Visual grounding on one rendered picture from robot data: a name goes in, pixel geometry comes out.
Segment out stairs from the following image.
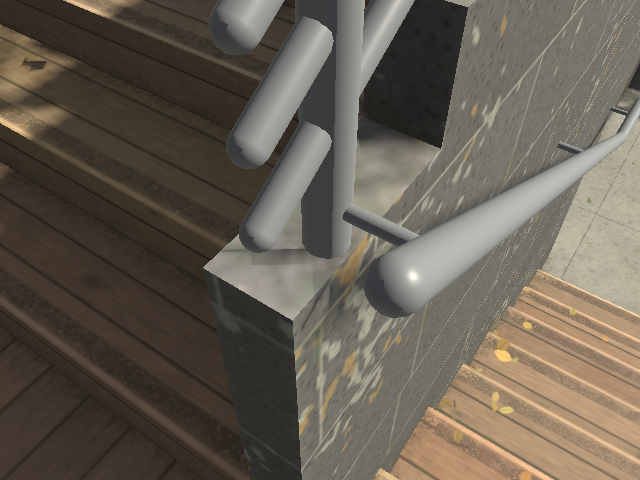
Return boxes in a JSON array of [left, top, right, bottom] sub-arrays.
[[0, 0, 370, 480], [373, 269, 640, 480]]

